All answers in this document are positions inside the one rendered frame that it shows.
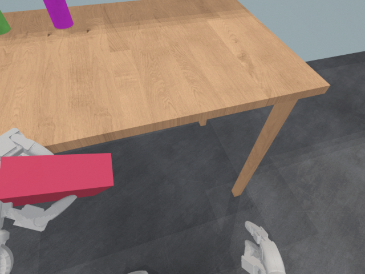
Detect robot left forearm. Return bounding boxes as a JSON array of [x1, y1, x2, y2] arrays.
[[0, 229, 14, 274]]

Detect right robot hand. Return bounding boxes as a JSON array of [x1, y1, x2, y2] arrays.
[[241, 221, 286, 274]]

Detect left robot hand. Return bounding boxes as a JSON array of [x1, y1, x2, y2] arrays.
[[0, 128, 77, 232]]

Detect table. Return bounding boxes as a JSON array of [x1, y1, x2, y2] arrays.
[[0, 0, 331, 197]]

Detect sponge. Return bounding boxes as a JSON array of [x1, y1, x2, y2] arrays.
[[0, 153, 113, 207]]

